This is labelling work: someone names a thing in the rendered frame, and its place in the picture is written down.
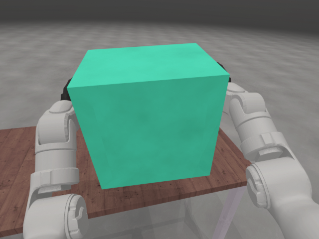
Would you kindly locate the robot left hand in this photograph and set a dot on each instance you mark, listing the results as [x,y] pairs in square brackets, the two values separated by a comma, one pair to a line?
[65,95]

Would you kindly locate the robot left upper arm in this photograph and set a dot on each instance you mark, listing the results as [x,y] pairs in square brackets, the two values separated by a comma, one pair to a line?
[59,217]

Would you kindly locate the robot right upper arm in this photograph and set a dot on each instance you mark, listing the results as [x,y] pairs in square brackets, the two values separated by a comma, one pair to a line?
[280,186]

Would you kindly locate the table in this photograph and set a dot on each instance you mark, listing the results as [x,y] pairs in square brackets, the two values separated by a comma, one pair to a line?
[17,163]

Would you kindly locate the robot right forearm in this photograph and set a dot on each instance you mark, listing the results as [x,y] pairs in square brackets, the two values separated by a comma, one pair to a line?
[260,140]

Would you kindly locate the robot left forearm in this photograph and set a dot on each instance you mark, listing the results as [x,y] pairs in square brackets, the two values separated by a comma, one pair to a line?
[55,149]

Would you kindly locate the carton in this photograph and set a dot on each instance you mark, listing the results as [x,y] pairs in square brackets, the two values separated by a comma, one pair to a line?
[150,113]

